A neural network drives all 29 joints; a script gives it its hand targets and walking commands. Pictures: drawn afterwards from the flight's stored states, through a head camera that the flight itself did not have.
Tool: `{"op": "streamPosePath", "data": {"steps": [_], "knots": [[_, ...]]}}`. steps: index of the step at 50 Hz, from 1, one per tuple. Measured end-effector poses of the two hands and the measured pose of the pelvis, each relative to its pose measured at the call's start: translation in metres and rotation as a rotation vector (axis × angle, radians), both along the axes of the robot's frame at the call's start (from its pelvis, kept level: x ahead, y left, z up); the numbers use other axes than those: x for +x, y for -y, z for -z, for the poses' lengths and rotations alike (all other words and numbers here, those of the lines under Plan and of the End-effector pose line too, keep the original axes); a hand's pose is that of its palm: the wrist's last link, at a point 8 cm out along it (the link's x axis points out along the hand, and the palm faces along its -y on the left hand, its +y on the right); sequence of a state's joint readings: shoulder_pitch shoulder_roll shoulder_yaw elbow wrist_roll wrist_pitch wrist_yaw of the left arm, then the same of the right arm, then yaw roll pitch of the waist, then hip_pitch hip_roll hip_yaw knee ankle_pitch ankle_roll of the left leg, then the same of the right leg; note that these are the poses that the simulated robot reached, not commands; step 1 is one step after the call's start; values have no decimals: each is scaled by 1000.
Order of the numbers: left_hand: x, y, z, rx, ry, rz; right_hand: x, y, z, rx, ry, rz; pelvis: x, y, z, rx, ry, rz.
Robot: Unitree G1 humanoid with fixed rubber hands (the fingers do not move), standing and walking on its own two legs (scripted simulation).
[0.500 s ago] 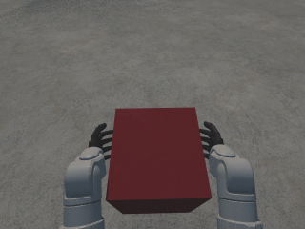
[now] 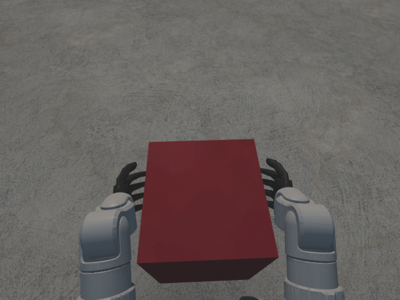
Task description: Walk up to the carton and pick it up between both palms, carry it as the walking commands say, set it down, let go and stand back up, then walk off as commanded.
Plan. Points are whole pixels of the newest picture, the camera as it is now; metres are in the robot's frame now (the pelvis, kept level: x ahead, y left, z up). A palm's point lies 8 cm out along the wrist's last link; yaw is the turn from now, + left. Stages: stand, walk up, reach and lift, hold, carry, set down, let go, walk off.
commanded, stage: carry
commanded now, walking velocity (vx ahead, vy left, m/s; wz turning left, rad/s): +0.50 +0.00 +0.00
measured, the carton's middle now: (203, 216) +0.27 +0.00 -0.01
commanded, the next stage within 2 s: none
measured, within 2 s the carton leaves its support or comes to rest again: neither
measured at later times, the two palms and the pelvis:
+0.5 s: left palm (150, 88) +0.58 +0.12 +0.08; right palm (258, 82) +0.61 -0.16 +0.07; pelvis +0.33 -0.05 +0.01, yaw +6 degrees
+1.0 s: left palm (147, 24) +0.93 +0.17 +0.08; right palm (230, 23) +0.93 -0.12 +0.08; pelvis +0.66 +0.02 +0.01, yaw +1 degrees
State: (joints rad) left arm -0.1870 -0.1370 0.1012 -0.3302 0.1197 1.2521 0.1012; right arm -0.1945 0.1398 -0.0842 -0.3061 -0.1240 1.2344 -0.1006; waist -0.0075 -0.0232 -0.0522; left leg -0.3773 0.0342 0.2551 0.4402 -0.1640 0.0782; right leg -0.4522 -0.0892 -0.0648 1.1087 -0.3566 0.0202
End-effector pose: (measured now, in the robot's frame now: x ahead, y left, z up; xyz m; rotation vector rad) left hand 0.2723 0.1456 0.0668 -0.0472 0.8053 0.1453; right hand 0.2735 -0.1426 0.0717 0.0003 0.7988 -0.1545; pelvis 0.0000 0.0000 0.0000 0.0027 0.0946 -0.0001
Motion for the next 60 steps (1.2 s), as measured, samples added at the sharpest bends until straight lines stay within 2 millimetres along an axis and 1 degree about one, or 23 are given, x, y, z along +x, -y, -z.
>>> {"op": "streamPosePath", "data": {"steps": [3, 5, 8, 11, 14, 16, 17, 19, 21, 23, 25, 30, 34, 37, 40, 41, 44, 47, 50, 54, 57, 60], "knots": [[35, 3, -9, -3, 13, 21, 29, 3, -9, -6, 11, 18, 33, -2, -9, -12, -3, -6], [60, 4, -16, 0, 32, 27, 52, 4, -17, -7, 31, 21, 58, -1, -12, -16, -1, -13], [97, 6, -25, 8, 65, 20, 92, 6, -25, -2, 63, 13, 98, 3, -13, -14, 5, -20], [137, 9, -30, 20, 91, 2, 138, 9, -27, 9, 89, -6, 142, 10, -8, -6, 15, -25], [182, 16, -29, 36, 112, -19, 189, 15, -23, 26, 111, -25, 191, 21, 3, 4, 25, -36], [214, 21, -24, 45, 130, -37, 226, 20, -15, 38, 129, -39, 225, 29, 16, 8, 34, -53], [229, 23, -20, 56, 125, -40, 243, 22, -9, 50, 124, -41, 239, 33, 19, -5, 31, -59], [253, 25, -12, 63, 82, -54, 271, 24, 0, 58, 81, -51, 262, 38, 17, -11, 24, -74], [271, 25, -7, 58, 29, -71, 294, 23, 4, 53, 28, -70, 284, 43, 9, -7, 17, -90], [289, 23, -7, 56, -2, -87, 317, 22, 5, 51, -2, -89, 306, 45, 1, 0, 12, -98], [309, 22, -12, 57, -5, -99, 341, 20, 1, 53, -4, -102, 328, 46, -6, 10, 11, -99], [372, 17, -28, 62, 44, -100, 404, 15, -14, 56, 46, -104, 389, 41, -15, 24, 12, -90], [432, 11, -32, 58, 81, -77, 456, 9, -19, 50, 84, -81, 445, 30, -10, 16, 21, -85], [479, 2, -26, 47, 99, -59, 499, 1, -18, 39, 102, -63, 492, 18, -1, 4, 28, -77], [531, -10, -13, 32, 118, -44, 547, -10, -11, 23, 120, -48, 543, 3, 17, 0, 39, -59], [546, -13, -8, 21, 111, -45, 562, -14, -7, 12, 112, -49, 558, -1, 19, 16, 38, -52], [584, -19, 2, 16, 45, -30, 596, -20, 0, 7, 48, -33, 592, -10, 12, 11, 24, -30], [619, -20, 0, 10, 7, -11, 625, -21, -1, 1, 8, -17, 625, -16, 0, -1, 13, -20], [655, -20, -10, 4, 20, -2, 657, -20, -11, -4, 19, -9, 659, -18, -9, -13, 8, -23], [706, -17, -24, 8, 64, -5, 708, -17, -24, -5, 63, -14, 710, -14, -13, -16, 12, -32], [746, -13, -30, 18, 94, -18, 752, -13, -29, 3, 93, -27, 754, -6, -10, -8, 20, -36], [790, -4, -31, 32, 117, -34, 801, -5, -26, 18, 116, -42, 802, 5, 0, 4, 31, -45]]}}
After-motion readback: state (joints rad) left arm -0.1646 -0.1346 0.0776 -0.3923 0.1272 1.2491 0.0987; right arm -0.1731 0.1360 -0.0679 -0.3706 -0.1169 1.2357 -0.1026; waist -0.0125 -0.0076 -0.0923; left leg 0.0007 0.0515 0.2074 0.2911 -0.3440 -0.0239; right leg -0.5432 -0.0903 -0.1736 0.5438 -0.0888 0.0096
